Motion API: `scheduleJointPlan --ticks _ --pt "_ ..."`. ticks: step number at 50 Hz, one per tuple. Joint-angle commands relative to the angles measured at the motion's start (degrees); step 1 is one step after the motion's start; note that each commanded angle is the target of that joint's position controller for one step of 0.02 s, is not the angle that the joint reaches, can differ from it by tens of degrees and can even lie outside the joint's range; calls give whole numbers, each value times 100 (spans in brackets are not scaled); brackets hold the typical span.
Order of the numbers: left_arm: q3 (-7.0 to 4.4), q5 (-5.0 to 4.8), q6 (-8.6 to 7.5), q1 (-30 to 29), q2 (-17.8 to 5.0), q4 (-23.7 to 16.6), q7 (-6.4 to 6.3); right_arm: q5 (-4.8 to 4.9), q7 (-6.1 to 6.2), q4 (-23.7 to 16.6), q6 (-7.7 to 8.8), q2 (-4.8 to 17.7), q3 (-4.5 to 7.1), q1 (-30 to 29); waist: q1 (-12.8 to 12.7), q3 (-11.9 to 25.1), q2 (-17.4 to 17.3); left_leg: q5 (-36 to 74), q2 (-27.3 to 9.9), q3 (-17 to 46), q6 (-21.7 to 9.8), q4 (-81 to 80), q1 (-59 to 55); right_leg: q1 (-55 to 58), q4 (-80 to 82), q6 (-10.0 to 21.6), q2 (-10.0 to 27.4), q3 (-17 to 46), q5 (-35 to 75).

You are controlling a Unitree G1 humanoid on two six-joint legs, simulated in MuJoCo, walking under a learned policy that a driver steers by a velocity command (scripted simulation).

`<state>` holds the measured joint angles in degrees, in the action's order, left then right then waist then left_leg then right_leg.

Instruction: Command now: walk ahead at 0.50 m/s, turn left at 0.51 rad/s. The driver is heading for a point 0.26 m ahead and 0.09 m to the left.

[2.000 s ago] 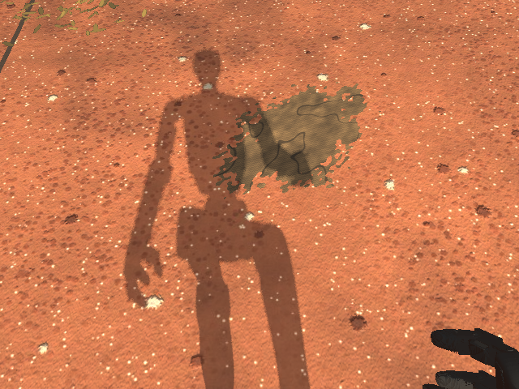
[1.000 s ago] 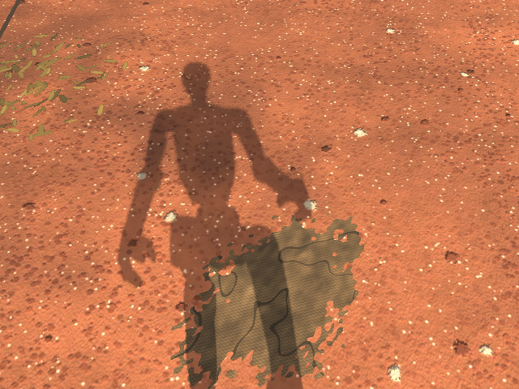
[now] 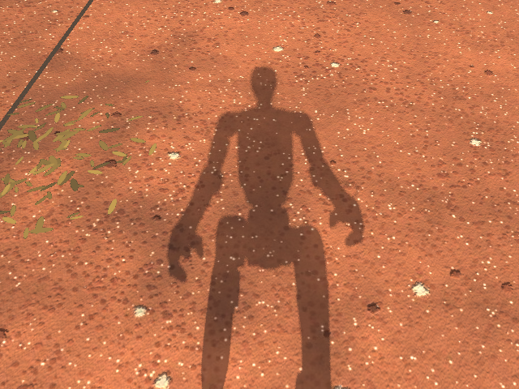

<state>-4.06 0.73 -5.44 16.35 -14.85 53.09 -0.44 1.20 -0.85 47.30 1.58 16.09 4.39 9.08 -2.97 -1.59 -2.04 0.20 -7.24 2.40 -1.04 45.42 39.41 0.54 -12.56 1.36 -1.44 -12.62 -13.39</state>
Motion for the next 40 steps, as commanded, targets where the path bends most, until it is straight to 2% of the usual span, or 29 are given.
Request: scheduleJointPlan --ticks 1,2,3,5,6,7,8,9,10,11,12,13,14,15,17,20,24,26,27,28,29,30,31,32,33,36,40 --pt "-227 -76 -4 -154 -993 -311 -69 -10 -124 -550 61 126 -36 -607 -58 -394 353 219 16 -250 -77 -578 -64 -179 565 773 1709 298 1714" --pt "-246 -109 43 -73 -1029 -274 -70 -7 -156 -640 55 147 -37 -725 -79 -428 360 68 41 -299 -131 -699 17 72 457 743 1782 252 1845" --pt "-257 -138 101 -55 -1055 -238 -73 -31 -183 -722 55 158 -34 -811 -52 -500 360 -153 120 -362 -191 -861 -16 202 235 704 1823 200 2425" --pt "-291 -198 208 -126 -1190 -228 -102 -99 -218 -794 60 297 39 -608 175 -244 561 -676 492 -649 -343 -999 -605 393 -519 584 1837 122 4459" --pt "-301 -222 252 -207 -1249 -240 -121 -107 -226 -710 75 463 125 -152 442 86 673 -773 726 -759 -447 -1094 -1220 419 -1177 483 1762 108 5219" --pt "-277 -239 286 -322 -1218 -260 -128 -99 -197 -484 98 714 270 659 889 538 576 -167 971 -798 -601 -1577 -2326 181 -2191 289 1517 -1 5171" --pt "-210 -143 247 -154 -1060 -289 -117 -115 -81 -346 74 1148 418 1217 1102 999 103 1628 603 -197 -796 -1685 -3768 -802 -3549 -50 1191 -68 3702" --pt "25 189 151 415 -302 -425 -13 -189 44 -358 28 1666 438 1178 483 1680 -1529 4613 -971 1825 -1702 -1000 -5826 -2991 -5732 -452 275 102 -2349" --pt "53 -75 34 677 -558 -228 69 -213 -11 -512 65 1379 304 1363 721 3103 -873 4063 -1755 3306 -2484 -1602 -6257 -3277 -6735 -474 -1 1516 -3018" --pt "-63 -345 23 1 -892 -289 88 -198 -46 -487 75 1095 239 1205 894 2556 -292 3770 -1407 2523 -2202 -1867 -5749 -3519 -6760 -396 292 1708 -2577" --pt "-30 -342 32 -368 -793 -420 45 -85 -43 -460 111 910 193 757 741 1655 -158 3166 -1124 1858 -1883 -1992 -4971 -3852 -6323 -335 543 1550 -2098" --pt "-43 -208 82 -537 -784 -354 -32 -66 -27 -498 131 673 117 386 601 1156 131 2796 -931 1537 -1672 -2224 -4135 -3697 -5962 -346 725 1524 -1720" --pt "-77 -150 179 -469 -815 -322 -86 -121 -8 -515 134 560 73 95 369 950 104 2679 -810 1275 -1590 -2460 -3396 -3214 -5704 -352 826 1570 -1448" --pt "-90 -134 284 -315 -789 -270 -116 -209 -10 -520 144 538 58 -57 203 900 -5 2617 -726 1087 -1536 -2647 -2890 -2746 -5506 -354 844 1591 -1267" --pt "-65 -108 409 -101 -600 -190 -180 -272 -6 -457 207 535 49 -239 14 895 -100 2758 -596 693 -1527 -2799 -2428 -2312 -4880 -401 810 1541 -1039" --pt "-17 -55 473 -296 -485 -176 -214 -266 77 -326 179 573 48 -355 20 940 -241 2313 -407 344 -1384 -2882 -2354 -2037 -3723 -455 768 1500 -445" --pt "-31 -91 557 -692 -581 -176 -188 -263 132 -126 64 530 -5 -291 202 775 -341 373 -359 441 -1227 -3081 -2337 -1735 -2802 -446 679 1454 8" --pt "-30 -66 553 -765 -557 -151 -170 -225 133 -38 18 432 -60 -327 177 593 -332 -548 -296 529 -1085 -2999 -2296 -1497 -2177 -371 615 1387 94" --pt "-17 -21 529 -705 -512 -104 -154 -181 132 2 -2 370 -94 -366 80 519 -277 -1015 -175 504 -918 -2884 -2216 -1195 -1597 -303 553 1309 458" --pt "-12 55 507 -711 -573 -84 -142 -174 123 94 -2 260 -137 -183 86 435 -129 -1318 4 479 -665 -2764 -2144 -934 -1140 -231 651 1444 1003" --pt "-38 88 478 -697 -809 -102 -147 -239 123 145 9 181 -168 -5 222 412 187 -1563 253 351 -415 -2459 -2081 -768 -1025 -105 1029 1830 1740" --pt "-107 4 483 -920 -1161 -74 -160 -235 111 217 24 204 -127 439 662 372 895 -1750 650 50 -244 -2414 -2043 -887 -1197 102 1162 1902 1575" --pt "-68 -40 478 -978 -819 -13 -115 -251 138 235 -4 210 -143 201 495 386 984 -1527 720 -126 -136 -2338 -2588 -1442 -1036 106 998 1837 537" --pt "-14 -22 454 -993 -613 19 -87 -215 159 211 -42 334 -111 -59 386 282 813 -1341 687 -121 -135 -2245 -2766 -1658 -942 0 858 1751 233" --pt "3 9 427 -1044 -598 55 -77 -185 192 222 -85 302 -111 -141 380 282 745 -1121 634 -96 -177 -2202 -2843 -1674 -947 -93 792 1681 395" --pt "19 -27 355 -911 -604 227 -84 -193 200 330 -147 336 -95 -130 316 366 585 -575 553 -17 -240 -2200 -2885 -1342 -1103 -146 686 1551 1005" --pt "37 -53 391 -869 -599 384 -128 -152 194 503 -136 315 -86 -165 261 427 384 -155 540 -42 -207 -2150 -2965 -1119 -1210 -96 636 1498 1368"
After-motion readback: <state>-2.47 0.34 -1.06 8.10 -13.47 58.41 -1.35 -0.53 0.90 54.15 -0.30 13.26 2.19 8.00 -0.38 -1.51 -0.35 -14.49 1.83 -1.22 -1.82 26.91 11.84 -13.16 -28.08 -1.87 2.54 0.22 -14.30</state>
